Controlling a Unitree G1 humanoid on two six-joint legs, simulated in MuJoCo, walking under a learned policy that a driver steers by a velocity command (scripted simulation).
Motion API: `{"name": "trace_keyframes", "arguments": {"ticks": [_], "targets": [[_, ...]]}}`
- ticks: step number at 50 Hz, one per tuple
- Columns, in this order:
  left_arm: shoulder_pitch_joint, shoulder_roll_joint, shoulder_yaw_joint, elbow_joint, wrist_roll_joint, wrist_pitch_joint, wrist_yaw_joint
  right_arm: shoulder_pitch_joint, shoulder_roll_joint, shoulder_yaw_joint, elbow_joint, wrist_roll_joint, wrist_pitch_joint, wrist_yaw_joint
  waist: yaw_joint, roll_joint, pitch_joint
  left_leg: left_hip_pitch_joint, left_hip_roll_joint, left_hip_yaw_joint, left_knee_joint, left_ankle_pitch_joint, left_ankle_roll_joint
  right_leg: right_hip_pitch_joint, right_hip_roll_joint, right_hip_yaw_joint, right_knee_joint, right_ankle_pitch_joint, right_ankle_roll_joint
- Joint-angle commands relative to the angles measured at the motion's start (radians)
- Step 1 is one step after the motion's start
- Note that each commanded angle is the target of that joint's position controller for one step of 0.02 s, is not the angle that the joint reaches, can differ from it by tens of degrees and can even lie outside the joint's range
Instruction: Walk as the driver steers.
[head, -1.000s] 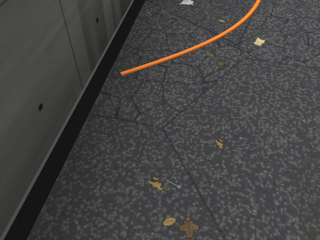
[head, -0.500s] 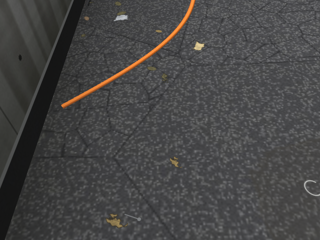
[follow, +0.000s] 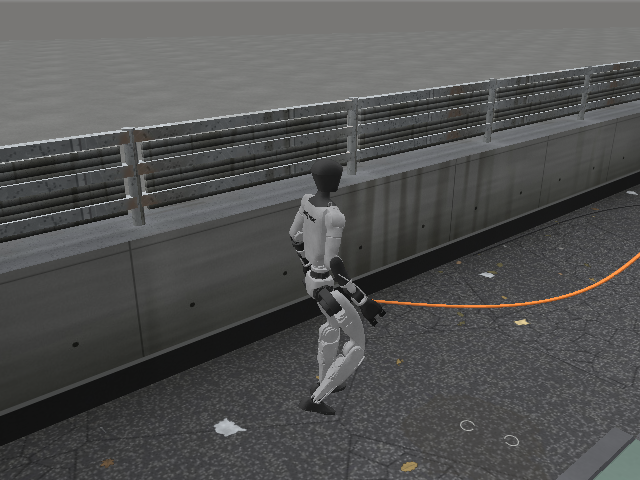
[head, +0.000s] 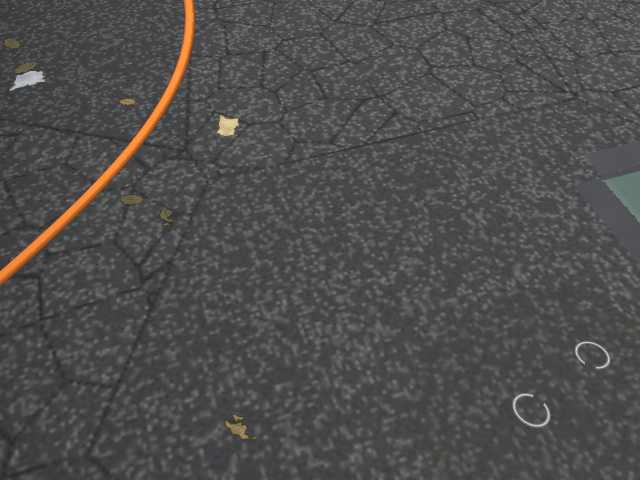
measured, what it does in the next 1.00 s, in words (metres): walks ahead: right foot, then left foot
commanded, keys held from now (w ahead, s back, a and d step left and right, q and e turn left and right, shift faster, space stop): w+e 0.02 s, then w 0.48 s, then w+q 0.50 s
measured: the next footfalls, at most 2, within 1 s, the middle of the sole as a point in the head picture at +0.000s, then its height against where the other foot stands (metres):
right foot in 0.36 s outside the picture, level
left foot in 0.94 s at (319, 384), level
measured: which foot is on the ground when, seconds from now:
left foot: down 0.00-0.36, up 0.38-0.92, down 0.94-1.00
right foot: up 0.00-0.34, down 0.36-0.92, up 0.94-1.00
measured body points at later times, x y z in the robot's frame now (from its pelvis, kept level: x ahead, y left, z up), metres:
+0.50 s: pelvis +0.27 -0.08 +0.00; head +0.30 -0.10 +0.45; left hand +0.43 +0.16 -0.10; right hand +0.30 -0.36 -0.14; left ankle +0.20 +0.09 -0.64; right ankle +0.31 -0.17 -0.74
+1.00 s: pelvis +0.55 -0.05 -0.02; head +0.59 -0.04 +0.43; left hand +0.57 +0.23 -0.15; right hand +0.75 -0.29 -0.12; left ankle +0.63 +0.03 -0.74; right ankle +0.36 -0.19 -0.65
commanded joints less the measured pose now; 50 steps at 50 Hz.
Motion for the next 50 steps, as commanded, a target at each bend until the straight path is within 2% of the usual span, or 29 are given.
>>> {"name": "trace_keyframes", "arguments": {"ticks": [1,5,9,12,14,15,16,17,18,19,20,21,22,23,24,25,27,29,32,36,41,42,44,45,46,47,48,49,50], "targets": [[0.035,0.031,0.015,-0.078,-0.006,0.008,-0.004,0.031,-0.083,-0.022,-0.021,-0.001,-0.014,0.006,-0.001,0.111,-0.043,0.162,0.282,-0.252,-0.262,0.035,0.171,-0.177,-0.12,0.029,0.0,0.067,0.003],[-0.047,0.017,0.005,-0.127,0.013,0.015,-0.002,0.081,-0.127,-0.035,0.025,0.005,-0.02,0.014,-0.006,0.067,-0.004,0.166,0.294,-0.164,-0.306,0.131,0.21,-0.256,-0.123,0.045,-0.165,0.169,0.012],[-0.185,0.011,-0.01,-0.167,0.02,-0.01,-0.028,0.102,-0.156,-0.034,0.045,0.021,-0.001,0.011,-0.043,0.069,0.019,0.191,0.253,-0.052,-0.296,0.179,0.177,-0.215,-0.108,-0.037,-0.442,0.354,0.011],[-0.288,0.013,-0.016,-0.207,0.012,-0.016,-0.045,0.172,-0.185,-0.035,0.075,0.034,0.016,0.011,-0.083,0.085,0.039,0.24,0.272,-0.047,-0.273,0.143,0.162,-0.18,-0.087,-0.09,-0.558,0.337,0.007],[-0.325,0.034,-0.013,-0.236,0.007,-0.02,-0.053,0.196,-0.196,-0.037,0.093,0.039,0.029,0.009,-0.078,0.104,0.048,0.304,0.308,-0.059,-0.236,0.16,0.144,-0.176,-0.076,-0.095,-0.611,0.267,-0.015],[-0.318,0.046,-0.009,-0.241,0.008,-0.023,-0.056,0.195,-0.203,-0.038,0.098,0.042,0.036,0.006,-0.064,0.114,0.04,0.33,0.32,-0.058,-0.206,0.206,0.135,-0.151,-0.062,-0.108,-0.637,0.229,-0.029],[-0.272,0.065,0.001,-0.234,0.013,-0.025,-0.056,0.183,-0.213,-0.039,0.099,0.044,0.043,0.004,-0.026,0.125,0.013,0.337,0.318,-0.045,-0.143,0.327,0.12,-0.067,-0.035,-0.13,-0.671,0.215,-0.047],[-0.156,0.096,0.021,-0.199,0.018,-0.026,-0.053,0.17,-0.209,-0.035,0.1,0.044,0.049,0.002,0.043,0.118,-0.056,0.316,0.282,-0.002,0.004,0.485,0.096,0.104,0.005,-0.16,-0.714,0.239,-0.071],[0.019,0.156,0.052,-0.147,0.02,-0.023,-0.043,0.177,-0.176,-0.022,0.094,0.034,0.049,-0.003,0.116,0.094,-0.165,0.204,0.23,0.043,0.223,0.497,0.059,0.364,-0.003,-0.134,-0.696,0.262,-0.102],[0.182,0.262,0.078,-0.123,0.032,-0.015,-0.025,0.198,-0.1,0.006,0.056,0.005,0.039,-0.003,0.147,-0.1,-0.303,-0.099,0.136,0.08,0.608,0.138,0.003,0.687,-0.252,0.219,-0.716,0.24,-0.198],[0.186,0.288,0.072,-0.124,0.032,-0.019,-0.031,0.274,-0.038,0.026,0.055,0.015,0.011,0.005,0.086,-0.258,-0.417,-0.351,0.006,-0.072,0.847,-0.449,-0.016,0.829,-0.407,0.658,-0.889,0.127,-0.317],[0.148,0.189,0.047,-0.126,0.028,-0.026,-0.037,0.2,-0.144,-0.003,0.053,0.048,-0.002,0.011,0.102,-0.136,-0.317,-0.458,0.068,-0.145,0.933,-0.412,-0.002,0.759,-0.375,0.584,-0.914,0.1,-0.274],[0.073,0.151,0.034,-0.134,0.023,-0.03,-0.039,0.131,-0.155,-0.007,0.029,0.057,-0.008,0.013,0.078,-0.106,-0.195,-0.484,0.115,-0.122,0.909,-0.311,0.013,0.624,-0.336,0.413,-0.918,0.186,-0.236],[-0.003,0.121,0.025,-0.143,0.023,-0.03,-0.043,0.1,-0.138,-0.006,0.03,0.042,-0.005,0.006,0.043,-0.03,-0.141,-0.437,0.156,-0.114,0.853,-0.226,0.011,0.495,-0.285,0.301,-0.938,0.267,-0.209],[-0.048,0.091,0.018,-0.148,0.027,-0.033,-0.048,0.099,-0.131,-0.012,0.032,0.028,0.005,0.003,0.012,-0.034,-0.1,-0.387,0.181,-0.117,0.795,-0.169,0.006,0.398,-0.245,0.22,-0.972,0.329,-0.195],[-0.067,0.076,0.015,-0.145,0.032,-0.038,-0.049,0.123,-0.117,-0.012,0.038,0.027,0.02,0.006,-0.016,-0.051,-0.096,-0.328,0.195,-0.124,0.77,-0.13,0.002,0.342,-0.224,0.177,-1.007,0.347,-0.191],[-0.064,0.083,0.02,-0.124,0.033,-0.056,-0.046,0.149,-0.083,-0.009,0.05,0.032,0.046,0.006,-0.039,-0.04,-0.081,-0.311,0.193,-0.12,0.741,-0.079,-0.012,0.304,-0.219,0.099,-1.053,0.421,-0.201],[-0.038,0.094,0.026,-0.096,0.042,-0.065,-0.036,0.102,-0.077,-0.011,0.036,0.031,0.06,0.001,-0.031,-0.023,-0.04,-0.371,0.188,-0.141,0.678,-0.002,-0.024,0.305,-0.218,0.033,-1.082,0.457,-0.196],[0.001,0.1,0.029,-0.063,0.047,-0.063,-0.02,0.024,-0.068,-0.014,0.01,0.033,0.059,0.003,-0.003,-0.019,-0.002,-0.43,0.152,-0.183,0.528,0.139,-0.027,0.342,-0.213,-0.052,-1.1,0.444,-0.167],[0.009,0.121,0.033,-0.036,0.04,-0.063,-0.005,-0.089,-0.05,-0.006,-0.032,0.026,0.053,0.023,0.036,-0.016,0.041,-0.411,0.123,-0.128,0.327,0.276,-0.014,0.38,-0.217,-0.144,-1.126,0.416,-0.133],[0.061,0.136,0.039,0.013,0.027,-0.035,0.005,-0.194,-0.038,0.004,-0.109,0.027,0.049,0.056,0.072,-0.009,0.075,-0.466,0.11,-0.062,0.221,0.162,0.025,0.556,-0.27,-0.203,-1.043,0.533,-0.111],[0.052,0.144,0.042,0.013,0.024,-0.027,0.007,-0.197,-0.042,0.002,-0.123,0.028,0.048,0.064,0.063,-0.017,0.07,-0.45,0.099,-0.038,0.211,0.111,0.039,0.577,-0.276,-0.216,-1.006,0.621,-0.101],[0.024,0.176,0.049,0.002,0.023,-0.012,0.017,-0.145,-0.071,-0.013,-0.135,0.03,0.052,0.071,0.021,-0.058,0.006,-0.319,0.035,0.034,0.215,0.006,0.075,0.591,-0.271,-0.25,-0.872,0.972,-0.075],[0.013,0.188,0.051,-0.003,0.023,-0.002,0.023,-0.054,-0.101,-0.031,-0.122,0.031,0.055,0.069,-0.029,-0.075,-0.053,-0.195,-0.008,0.062,0.216,-0.033,0.099,0.579,-0.26,-0.265,-0.739,1.124,-0.061],[-0.005,0.192,0.049,-0.01,0.02,0.004,0.028,0.102,-0.153,-0.06,-0.088,0.033,0.056,0.061,-0.115,-0.055,-0.136,0.032,-0.049,0.06,0.155,0.015,0.135,0.499,-0.222,-0.288,-0.529,1.125,-0.031],[0.008,0.172,0.037,-0.033,0.031,-0.005,0.03,0.257,-0.244,-0.094,-0.062,0.03,0.065,0.038,-0.174,0.061,-0.238,0.345,0.084,-0.172,0.124,0.035,0.2,0.249,-0.173,-0.288,-0.213,0.806,0.012],[0.127,0.004,-0.015,-0.073,0.056,-0.039,0.003,0.243,-0.325,-0.102,-0.071,0.033,0.059,0.034,-0.044,0.303,-0.345,0.689,0.339,-0.755,0.034,-0.11,0.399,-0.204,0.053,-0.162,0.135,-0.196,0.073],[0.012,0.095,-0.002,-0.084,0.019,-0.083,-0.014,0.285,-0.241,-0.081,-0.08,0.028,0.054,0.032,-0.128,0.192,-0.423,0.738,0.358,-0.888,-0.09,-0.181,0.393,-0.314,0.043,0.035,0.221,-0.219,0.045],[-0.081,0.131,0.008,-0.117,-0.013,-0.101,-0.02,0.245,-0.194,-0.07,-0.08,0.023,0.049,0.029,-0.131,0.148,-0.275,0.638,0.329,-0.729,-0.103,-0.111,0.338,-0.382,-0.006,0.032,0.191,-0.126,0.021]]}}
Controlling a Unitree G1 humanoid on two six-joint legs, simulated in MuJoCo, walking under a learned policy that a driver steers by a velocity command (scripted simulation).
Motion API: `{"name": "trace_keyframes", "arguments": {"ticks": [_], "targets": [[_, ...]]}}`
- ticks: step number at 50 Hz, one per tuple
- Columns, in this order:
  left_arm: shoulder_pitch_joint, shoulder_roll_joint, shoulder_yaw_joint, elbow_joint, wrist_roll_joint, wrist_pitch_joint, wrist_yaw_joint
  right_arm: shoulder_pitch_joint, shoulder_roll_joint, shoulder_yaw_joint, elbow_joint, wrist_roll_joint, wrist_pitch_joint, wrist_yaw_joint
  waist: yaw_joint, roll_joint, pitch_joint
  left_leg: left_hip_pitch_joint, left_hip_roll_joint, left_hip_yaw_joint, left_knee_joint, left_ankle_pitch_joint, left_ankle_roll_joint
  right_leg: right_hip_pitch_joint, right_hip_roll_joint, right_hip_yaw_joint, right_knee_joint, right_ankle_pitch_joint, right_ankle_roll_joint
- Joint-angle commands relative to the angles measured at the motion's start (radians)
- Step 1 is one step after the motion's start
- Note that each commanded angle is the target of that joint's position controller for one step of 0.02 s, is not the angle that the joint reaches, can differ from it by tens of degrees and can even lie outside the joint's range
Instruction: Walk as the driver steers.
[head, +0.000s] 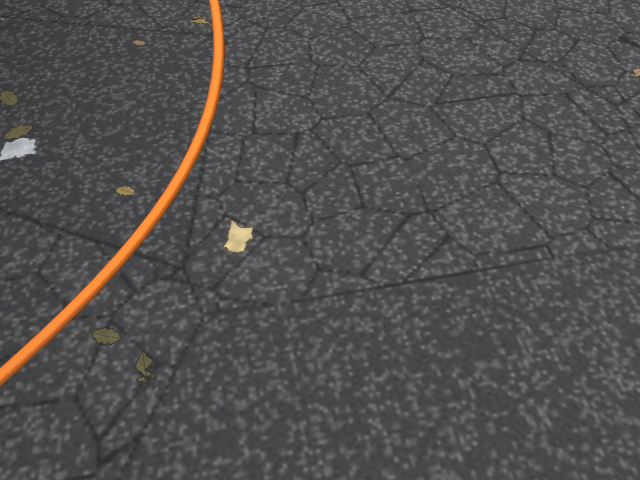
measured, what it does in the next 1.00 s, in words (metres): walks ahead: right foot, then left foot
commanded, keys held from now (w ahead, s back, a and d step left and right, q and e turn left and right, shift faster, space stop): w+q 0.08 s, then w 0.84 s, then w+e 0.08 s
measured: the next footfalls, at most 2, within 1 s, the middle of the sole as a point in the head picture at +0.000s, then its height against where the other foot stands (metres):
right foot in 0.44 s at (393, 474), level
left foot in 0.98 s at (259, 357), level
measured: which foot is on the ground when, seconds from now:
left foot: down 0.00-0.46, up 0.48-0.96, down 0.98-1.00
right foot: up 0.00-0.42, down 0.44-0.98, up 1.00-1.00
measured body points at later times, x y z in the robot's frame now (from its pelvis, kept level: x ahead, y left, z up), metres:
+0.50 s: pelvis +0.30 -0.03 +0.01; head +0.33 -0.03 +0.46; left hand +0.47 +0.24 -0.07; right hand +0.37 -0.30 -0.12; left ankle +0.11 +0.07 -0.67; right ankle +0.41 -0.11 -0.72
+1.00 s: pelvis +0.56 +0.05 +0.01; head +0.59 +0.06 +0.45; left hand +0.51 +0.33 -0.13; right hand +0.83 -0.14 -0.06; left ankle +0.65 +0.17 -0.72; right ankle +0.41 -0.11 -0.70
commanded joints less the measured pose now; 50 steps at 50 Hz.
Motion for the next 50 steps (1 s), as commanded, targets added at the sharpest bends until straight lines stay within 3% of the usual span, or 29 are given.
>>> {"name": "trace_keyframes", "arguments": {"ticks": [1,2,3,4,6,8,12,16,19,20,21,22,23,24,25,26,27,28,29,32,35,39,42,44,46,47,48,49,50], "targets": [[-0.097,0.13,0.014,-0.153,-0.021,-0.081,-0.012,0.215,-0.151,-0.047,-0.024,0.002,-0.01,-0.017,-0.094,0.006,-0.205,0.669,0.313,-0.585,-0.33,0.036,0.223,-0.607,-0.038,0.147,0.24,0.113,-0.041],[-0.108,0.136,0.023,-0.148,0.006,-0.078,-0.003,0.148,-0.12,-0.037,-0.044,-0.001,-0.009,-0.018,-0.053,-0.026,-0.144,0.523,0.274,-0.495,-0.345,0.143,0.201,-0.543,-0.066,0.135,0.159,0.153,-0.032],[-0.087,0.141,0.03,-0.151,0.015,-0.065,-0.002,0.116,-0.101,-0.029,-0.063,-0.013,-0.008,-0.021,-0.017,-0.005,-0.129,0.433,0.25,-0.45,-0.371,0.211,0.198,-0.474,-0.086,0.141,0.12,0.179,-0.024],[-0.071,0.133,0.032,-0.156,0.021,-0.051,-0.001,0.104,-0.102,-0.03,-0.072,-0.013,-0.008,-0.024,0.001,0.006,-0.119,0.382,0.234,-0.43,-0.392,0.245,0.201,-0.444,-0.091,0.136,0.081,0.189,-0.01],[-0.055,0.104,0.026,-0.154,0.024,-0.029,0.0,0.114,-0.112,-0.031,-0.068,-0.011,-0.014,-0.032,0.013,0.016,-0.101,0.311,0.219,-0.348,-0.412,0.349,0.201,-0.428,-0.097,0.105,0.001,0.232,0.019],[-0.114,0.082,0.018,-0.174,0.028,-0.02,0.002,0.147,-0.128,-0.034,-0.053,-0.009,-0.016,-0.044,-0.006,0.028,-0.076,0.277,0.194,-0.28,-0.425,0.404,0.18,-0.442,-0.092,0.082,-0.122,0.345,0.041],[-0.254,0.052,0.002,-0.2,0.019,-0.029,-0.011,0.212,-0.132,-0.029,-0.023,-0.001,-0.009,-0.053,-0.075,0.062,-0.061,0.286,0.144,-0.209,-0.411,0.305,0.109,-0.376,-0.047,0.057,-0.424,0.618,0.032],[-0.356,0.077,0.006,-0.234,0.006,-0.042,-0.032,0.27,-0.144,-0.028,0.006,0.0,-0.004,-0.053,-0.117,0.072,-0.023,0.411,0.216,-0.285,-0.373,0.228,0.108,-0.418,-0.026,0.066,-0.541,0.613,-0.001],[-0.35,0.098,0.014,-0.248,0.007,-0.053,-0.045,0.28,-0.155,-0.032,0.019,-0.003,0.007,-0.06,-0.096,0.085,-0.02,0.53,0.269,-0.334,-0.308,0.321,0.09,-0.43,-0.012,0.066,-0.59,0.486,-0.045],[-0.312,0.109,0.019,-0.241,0.006,-0.055,-0.045,0.267,-0.161,-0.034,0.018,-0.004,0.012,-0.062,-0.071,0.098,-0.035,0.541,0.266,-0.331,-0.27,0.423,0.078,-0.372,0.004,0.051,-0.602,0.445,-0.062],[-0.224,0.129,0.031,-0.218,0.008,-0.057,-0.042,0.242,-0.161,-0.033,0.012,-0.004,0.015,-0.063,-0.018,0.1,-0.083,0.533,0.234,-0.302,-0.182,0.589,0.061,-0.241,0.033,0.022,-0.636,0.453,-0.087],[-0.081,0.167,0.048,-0.185,0.015,-0.058,-0.037,0.223,-0.141,-0.023,0.0,-0.01,0.015,-0.061,0.051,0.082,-0.191,0.461,0.182,-0.26,-0.012,0.635,0.033,-0.008,-0.005,0.052,-0.616,0.513,-0.131],[0.091,0.237,0.065,-0.165,0.026,-0.056,-0.031,0.248,-0.093,-0.003,-0.023,-0.031,0.009,-0.06,0.098,-0.047,-0.347,0.235,0.091,-0.203,0.294,0.355,-0.01,0.319,-0.195,0.279,-0.575,0.552,-0.223],[0.156,0.257,0.074,-0.125,0.017,-0.046,-0.04,0.382,-0.021,0.018,-0.012,-0.007,-0.008,-0.054,0.051,-0.336,-0.44,-0.112,-0.048,-0.167,0.592,-0.359,-0.069,0.587,-0.371,0.707,-0.689,0.331,-0.356],[0.15,0.165,0.05,-0.129,-0.005,-0.041,-0.04,0.314,-0.114,0.003,-0.008,0.008,-0.016,-0.049,0.087,-0.212,-0.353,-0.235,0.011,-0.234,0.683,-0.38,-0.064,0.546,-0.35,0.747,-0.753,0.134,-0.315],[0.07,0.136,0.039,-0.141,-0.005,-0.033,-0.034,0.203,-0.146,-0.006,-0.038,0.016,-0.021,-0.045,0.084,-0.125,-0.203,-0.281,0.061,-0.191,0.681,-0.282,-0.063,0.404,-0.32,0.605,-0.779,0.148,-0.274],[0.007,0.127,0.031,-0.152,0.006,-0.027,-0.034,0.143,-0.135,-0.003,-0.052,0.003,-0.023,-0.046,0.059,-0.04,-0.122,-0.252,0.104,-0.155,0.633,-0.202,-0.068,0.261,-0.281,0.506,-0.807,0.255,-0.257],[-0.027,0.112,0.025,-0.154,0.013,-0.026,-0.036,0.127,-0.123,-0.007,-0.058,-0.01,-0.023,-0.046,0.031,-0.026,-0.076,-0.222,0.133,-0.145,0.574,-0.155,-0.075,0.166,-0.247,0.443,-0.834,0.348,-0.255],[-0.044,0.102,0.02,-0.155,0.021,-0.029,-0.038,0.15,-0.108,-0.009,-0.055,-0.012,-0.018,-0.045,0.001,-0.055,-0.074,-0.168,0.156,-0.142,0.537,-0.129,-0.08,0.108,-0.219,0.394,-0.859,0.407,-0.249],[-0.042,0.115,0.023,-0.134,0.008,-0.038,-0.04,0.174,-0.068,-0.001,-0.048,-0.012,-0.002,-0.048,-0.024,-0.086,-0.068,-0.135,0.174,-0.111,0.438,-0.093,-0.107,0.038,-0.19,0.287,-0.911,0.526,-0.264],[-0.017,0.147,0.033,-0.111,0.005,-0.03,-0.029,0.078,-0.049,0.007,-0.076,-0.019,-0.003,-0.051,-0.003,-0.065,-0.045,-0.171,0.184,-0.095,0.269,0.051,-0.128,0.039,-0.175,0.211,-0.94,0.594,-0.257],[0.041,0.163,0.034,-0.076,-0.007,-0.016,-0.022,-0.05,-0.029,0.015,-0.102,-0.013,-0.015,-0.039,0.048,-0.068,-0.024,-0.114,0.15,-0.064,0.031,0.241,-0.126,0.058,-0.142,0.132,-0.934,0.58,-0.217],[0.093,0.173,0.036,-0.045,-0.012,-0.004,-0.021,-0.132,-0.036,0.014,-0.132,-0.003,-0.022,-0.025,0.077,-0.073,-0.001,-0.115,0.131,-0.058,-0.05,0.245,-0.113,0.125,-0.179,0.15,-0.908,0.552,-0.214],[0.102,0.181,0.039,-0.03,-0.014,0.007,-0.017,-0.161,-0.047,0.011,-0.151,-0.001,-0.028,-0.014,0.072,-0.081,0.009,-0.127,0.123,-0.061,-0.09,0.185,-0.09,0.188,-0.212,0.167,-0.874,0.576,-0.203],[0.091,0.196,0.045,-0.023,-0.014,0.017,-0.011,-0.133,-0.067,0.004,-0.151,-0.002,-0.034,-0.007,0.042,-0.093,-0.007,-0.068,0.106,-0.051,-0.123,0.114,-0.062,0.23,-0.23,0.173,-0.82,0.663,-0.184],[0.075,0.202,0.045,-0.023,-0.016,0.022,-0.009,-0.074,-0.085,-0.007,-0.137,-0.007,-0.037,-0.009,0.001,-0.096,-0.04,0.043,0.081,-0.032,-0.154,0.101,-0.045,0.217,-0.213,0.166,-0.747,0.791,-0.17],[0.066,0.187,0.038,-0.024,-0.014,0.025,-0.008,0.061,-0.124,-0.03,-0.099,-0.011,-0.038,-0.017,-0.068,-0.079,-0.124,0.246,0.063,-0.017,-0.175,0.121,-0.018,0.17,-0.164,0.136,-0.596,0.89,-0.146],[0.053,0.14,0.018,-0.049,0.004,0.022,-0.007,0.249,-0.194,-0.052,-0.065,-0.026,-0.037,-0.03,-0.145,-0.01,-0.273,0.556,0.209,-0.16,-0.129,0.169,0.043,-0.013,-0.106,0.097,-0.325,0.714,-0.108],[0.191,0.021,-0.02,-0.064,0.005,0.003,-0.013,0.324,-0.281,-0.071,-0.048,-0.032,-0.029,-0.033,-0.1,0.249,-0.421,0.937,0.468,-0.588,-0.177,0.043,0.192,-0.426,0.056,0.051,0.051,0.095,-0.037]]}}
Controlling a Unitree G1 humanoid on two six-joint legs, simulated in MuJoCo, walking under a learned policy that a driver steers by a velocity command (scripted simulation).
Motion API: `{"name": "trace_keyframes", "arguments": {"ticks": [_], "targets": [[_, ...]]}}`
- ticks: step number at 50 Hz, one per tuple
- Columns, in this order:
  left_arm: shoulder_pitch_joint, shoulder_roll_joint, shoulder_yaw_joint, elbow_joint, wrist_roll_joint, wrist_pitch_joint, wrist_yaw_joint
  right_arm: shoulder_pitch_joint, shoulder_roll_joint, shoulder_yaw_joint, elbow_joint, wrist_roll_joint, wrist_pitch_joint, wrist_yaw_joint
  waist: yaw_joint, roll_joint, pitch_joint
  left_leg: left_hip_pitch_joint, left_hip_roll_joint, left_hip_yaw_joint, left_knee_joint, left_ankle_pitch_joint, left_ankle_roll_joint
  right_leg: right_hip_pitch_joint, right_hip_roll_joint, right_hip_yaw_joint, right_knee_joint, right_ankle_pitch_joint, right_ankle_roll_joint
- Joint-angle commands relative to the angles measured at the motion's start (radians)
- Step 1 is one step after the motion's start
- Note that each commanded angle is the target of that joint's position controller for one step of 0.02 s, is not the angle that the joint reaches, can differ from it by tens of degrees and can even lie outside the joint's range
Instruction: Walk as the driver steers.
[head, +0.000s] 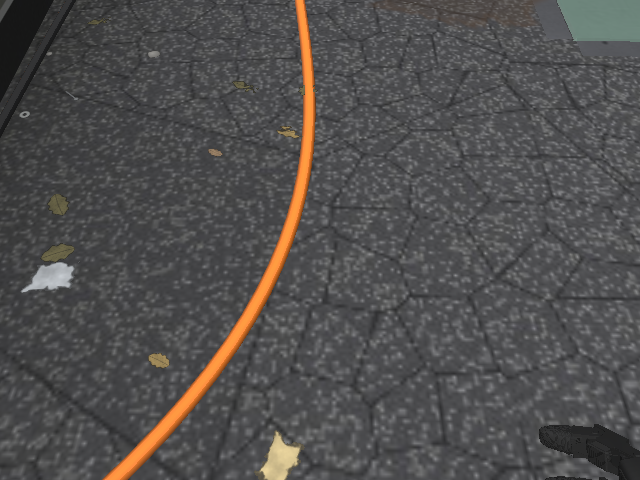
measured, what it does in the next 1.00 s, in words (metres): walks ahead, turning right: right foot, then left foot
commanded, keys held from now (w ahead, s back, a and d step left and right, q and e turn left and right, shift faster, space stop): w+e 1.00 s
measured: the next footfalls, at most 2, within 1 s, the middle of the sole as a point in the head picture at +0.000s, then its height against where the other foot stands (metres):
right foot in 0.54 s outside the picture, level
left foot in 1.00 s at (401, 355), level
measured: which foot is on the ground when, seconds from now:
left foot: down 0.00-0.52, up 0.54-0.98, down 1.00-1.00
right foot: up 0.00-0.52, down 0.54-1.00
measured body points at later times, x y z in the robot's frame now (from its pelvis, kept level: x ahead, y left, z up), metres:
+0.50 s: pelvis +0.25 -0.03 +0.00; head +0.28 -0.04 +0.45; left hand +0.51 +0.14 -0.09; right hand +0.20 -0.31 -0.13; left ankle +0.11 +0.11 -0.72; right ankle +0.36 -0.17 -0.71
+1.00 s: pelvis +0.53 -0.12 +0.00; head +0.55 -0.14 +0.45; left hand +0.72 +0.12 -0.10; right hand +0.61 -0.44 -0.07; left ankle +0.71 -0.08 -0.72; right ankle +0.36 -0.16 -0.72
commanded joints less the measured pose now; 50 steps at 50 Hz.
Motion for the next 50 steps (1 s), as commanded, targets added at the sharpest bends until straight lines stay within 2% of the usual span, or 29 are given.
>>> {"name": "trace_keyframes", "arguments": {"ticks": [1,2,3,4,6,9,13,16,19,21,22,24,25,26,27,28,29,30,31,32,33,36,38,41,43,45,48,49,50], "targets": [[0.057,0.068,-0.004,-0.074,-0.013,-0.043,-0.005,0.438,-0.221,-0.082,0.036,-0.005,0.005,-0.018,-0.21,0.224,-0.416,0.898,0.413,-0.728,-0.184,-0.205,0.262,-0.679,0.023,0.126,0.707,-0.123,-0.015],[-0.041,0.136,0.018,-0.104,-0.035,-0.047,-0.005,0.372,-0.18,-0.066,0.034,-0.002,0.004,-0.021,-0.205,0.155,-0.244,0.765,0.377,-0.579,-0.213,-0.226,0.21,-0.741,-0.025,0.126,0.742,-0.048,-0.021],[-0.1,0.129,0.018,-0.12,-0.029,-0.044,-0.002,0.297,-0.152,-0.055,0.029,-0.003,0.004,-0.022,-0.172,0.1,-0.156,0.62,0.337,-0.455,-0.24,-0.172,0.181,-0.718,-0.073,0.095,0.706,0.041,-0.019],[-0.122,0.117,0.021,-0.124,-0.015,-0.036,0.001,0.24,-0.119,-0.045,0.031,-0.006,0.0,-0.017,-0.14,0.084,-0.085,0.498,0.299,-0.366,-0.281,-0.109,0.167,-0.683,-0.099,0.09,0.656,0.1,-0.013],[-0.073,0.085,0.025,-0.108,-0.014,-0.008,0.002,0.186,-0.094,-0.042,0.041,-0.013,-0.017,-0.013,-0.085,0.117,-0.048,0.365,0.253,-0.241,-0.35,-0.03,0.147,-0.575,-0.13,0.097,0.606,0.169,-0.004],[-0.085,0.048,0.025,-0.115,-0.013,0.018,0.006,0.182,-0.117,-0.054,0.072,-0.016,-0.033,-0.017,-0.065,0.08,-0.009,0.32,0.252,-0.117,-0.396,0.108,0.151,-0.599,-0.135,0.107,0.561,0.249,0.011],[-0.169,0.034,0.025,-0.143,-0.008,0.016,-0.005,0.205,-0.14,-0.063,0.107,-0.018,-0.025,-0.034,-0.083,0.06,0.015,0.372,0.232,0.018,-0.406,0.185,0.131,-0.657,-0.127,0.102,0.379,0.439,0.018],[-0.277,0.013,0.014,-0.179,-0.004,0.01,-0.025,0.233,-0.164,-0.068,0.125,-0.012,-0.015,-0.043,-0.126,0.045,0.046,0.404,0.231,0.09,-0.409,0.188,0.113,-0.638,-0.119,0.036,0.221,0.531,0.007],[-0.371,0.004,0.007,-0.227,-0.005,0.009,-0.043,0.285,-0.185,-0.075,0.153,-0.001,0.004,-0.047,-0.163,0.036,0.08,0.504,0.264,0.121,-0.385,0.21,0.108,-0.675,-0.112,-0.005,0.128,0.497,-0.013],[-0.405,0.009,0.008,-0.256,-0.007,0.009,-0.054,0.301,-0.197,-0.08,0.167,0.009,0.021,-0.047,-0.166,0.043,0.087,0.574,0.284,0.14,-0.344,0.279,0.097,-0.685,-0.099,-0.037,0.091,0.424,-0.035],[-0.406,0.016,0.012,-0.267,-0.007,0.01,-0.059,0.295,-0.205,-0.083,0.169,0.013,0.028,-0.049,-0.154,0.053,0.08,0.595,0.29,0.154,-0.308,0.374,0.088,-0.66,-0.083,-0.058,0.078,0.378,-0.05],[-0.348,0.049,0.03,-0.273,-0.006,0.016,-0.063,0.271,-0.236,-0.091,0.162,0.02,0.041,-0.056,-0.103,0.096,0.017,0.616,0.287,0.183,-0.169,0.717,0.064,-0.528,-0.016,-0.12,0.076,0.274,-0.09],[-0.251,0.081,0.049,-0.254,-0.008,0.018,-0.062,0.257,-0.248,-0.093,0.159,0.023,0.049,-0.06,-0.044,0.106,-0.039,0.601,0.274,0.199,-0.027,0.845,0.051,-0.401,0.028,-0.144,0.063,0.242,-0.116],[-0.088,0.135,0.082,-0.213,-0.009,0.019,-0.05,0.238,-0.243,-0.089,0.153,0.027,0.053,-0.064,0.046,0.083,-0.123,0.508,0.234,0.223,0.187,0.809,0.018,-0.158,0.069,-0.138,-0.016,0.312,-0.155],[0.052,0.232,0.115,-0.182,-0.009,0.03,-0.026,0.257,-0.192,-0.069,0.132,0.001,0.042,-0.064,0.089,-0.055,-0.214,0.237,0.182,0.222,0.507,0.415,-0.031,0.151,-0.077,0.108,-0.039,0.34,-0.22],[-0.001,0.318,0.118,-0.199,-0.011,0.016,-0.026,0.344,-0.051,-0.024,0.076,-0.023,0.008,-0.046,-0.046,-0.263,-0.311,-0.195,-0.038,0.067,0.821,-0.482,-0.084,0.446,-0.31,0.691,-0.158,0.186,-0.418],[0.037,0.221,0.093,-0.214,-0.006,0.004,-0.031,0.215,-0.145,-0.039,0.065,0.02,-0.032,-0.03,0.046,-0.13,-0.367,-0.304,-0.018,-0.116,0.889,-0.467,-0.063,0.465,-0.334,0.781,-0.272,0.12,-0.408],[-0.004,0.173,0.078,-0.207,0.0,-0.008,-0.032,0.135,-0.174,-0.047,0.037,0.048,-0.05,-0.025,0.041,-0.097,-0.219,-0.364,0.027,-0.109,0.849,-0.367,-0.039,0.358,-0.304,0.626,-0.28,0.206,-0.358],[-0.07,0.143,0.068,-0.216,-0.005,-0.012,-0.032,0.134,-0.162,-0.043,0.044,0.031,-0.056,-0.032,-0.01,-0.015,-0.145,-0.311,0.072,-0.109,0.758,-0.282,-0.032,0.205,-0.257,0.502,-0.276,0.307,-0.319],[-0.136,0.11,0.058,-0.231,-0.003,-0.01,-0.029,0.138,-0.169,-0.05,0.056,0.004,-0.052,-0.038,-0.05,-0.004,-0.093,-0.24,0.098,-0.103,0.676,-0.24,-0.041,0.071,-0.216,0.409,-0.288,0.41,-0.294],[-0.169,0.092,0.05,-0.249,0.009,-0.011,-0.024,0.161,-0.174,-0.057,0.059,-0.003,-0.039,-0.036,-0.082,-0.024,-0.081,-0.173,0.114,-0.111,0.639,-0.208,-0.05,-0.013,-0.192,0.366,-0.311,0.47,-0.289],[-0.166,0.119,0.056,-0.249,0.006,-0.017,-0.009,0.162,-0.138,-0.052,0.048,-0.016,-0.008,-0.037,-0.105,-0.025,-0.057,-0.125,0.102,-0.081,0.515,-0.146,-0.097,-0.137,-0.158,0.289,-0.347,0.586,-0.295],[-0.137,0.143,0.063,-0.238,0.002,-0.016,0.004,0.084,-0.115,-0.042,0.023,-0.018,-0.002,-0.039,-0.084,-0.035,-0.028,-0.13,0.082,-0.069,0.369,-0.034,-0.12,-0.178,-0.127,0.245,-0.351,0.586,-0.274],[-0.096,0.147,0.065,-0.222,-0.005,-0.007,0.014,-0.03,-0.089,-0.028,-0.004,-0.011,-0.008,-0.029,-0.035,-0.071,-0.015,-0.058,0.03,-0.063,0.128,0.157,-0.122,-0.209,-0.08,0.213,-0.33,0.475,-0.222],[-0.06,0.154,0.067,-0.208,-0.009,-0.003,0.015,-0.083,-0.099,-0.029,-0.022,0.001,-0.014,-0.02,-0.012,-0.082,-0.013,-0.02,0.005,-0.068,0.052,0.205,-0.118,-0.199,-0.095,0.25,-0.316,0.413,-0.209],[-0.039,0.146,0.066,-0.196,-0.014,0.002,0.017,-0.1,-0.125,-0.037,-0.034,0.007,-0.022,-0.013,-0.01,-0.09,-0.013,-0.011,0.0,-0.095,-0.004,0.18,-0.103,-0.142,-0.12,0.309,-0.266,0.369,-0.2],[-0.053,0.143,0.068,-0.198,-0.01,0.01,0.023,-0.048,-0.161,-0.054,-0.028,0.009,-0.036,-0.007,-0.049,-0.126,-0.021,0.057,-0.004,-0.104,-0.044,0.061,-0.063,-0.08,-0.148,0.393,-0.175,0.377,-0.176],[-0.07,0.127,0.064,-0.204,-0.009,0.014,0.022,0.026,-0.171,-0.064,-0.008,0.007,-0.041,-0.011,-0.091,-0.13,-0.045,0.156,-0.012,-0.084,-0.082,0.056,-0.041,-0.089,-0.122,0.39,-0.117,0.412,-0.157],[-0.076,0.085,0.048,-0.215,-0.003,0.012,0.019,0.134,-0.203,-0.079,0.01,-0.007,-0.046,-0.017,-0.144,-0.105,-0.13,0.345,0.044,-0.12,-0.08,0.05,0.0,-0.136,-0.067,0.347,0.037,0.432,-0.123]]}}
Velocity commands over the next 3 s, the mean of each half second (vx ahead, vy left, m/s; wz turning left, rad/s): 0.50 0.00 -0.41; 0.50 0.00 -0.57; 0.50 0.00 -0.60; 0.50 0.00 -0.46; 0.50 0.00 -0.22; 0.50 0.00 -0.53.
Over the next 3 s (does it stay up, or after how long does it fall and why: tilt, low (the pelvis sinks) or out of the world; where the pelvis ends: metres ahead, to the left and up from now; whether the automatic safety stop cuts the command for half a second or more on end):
stays up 1.10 -1.05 0.01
